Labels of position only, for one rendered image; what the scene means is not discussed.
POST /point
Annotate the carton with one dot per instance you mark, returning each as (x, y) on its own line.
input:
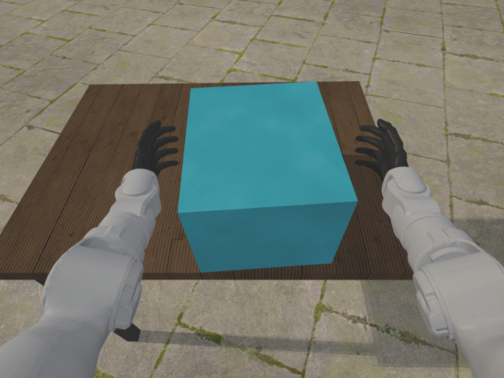
(263, 183)

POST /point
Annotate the robot right hand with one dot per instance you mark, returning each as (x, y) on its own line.
(391, 154)

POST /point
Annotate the left robot forearm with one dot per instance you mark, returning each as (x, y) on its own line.
(128, 226)

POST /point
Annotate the left robot upper arm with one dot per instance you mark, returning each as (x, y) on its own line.
(92, 293)

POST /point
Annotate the table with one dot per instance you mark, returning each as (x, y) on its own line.
(75, 187)

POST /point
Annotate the right robot upper arm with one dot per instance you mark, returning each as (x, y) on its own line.
(463, 299)

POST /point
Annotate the robot left hand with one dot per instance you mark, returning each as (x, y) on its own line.
(147, 156)

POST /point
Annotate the right robot forearm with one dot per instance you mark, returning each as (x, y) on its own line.
(424, 231)

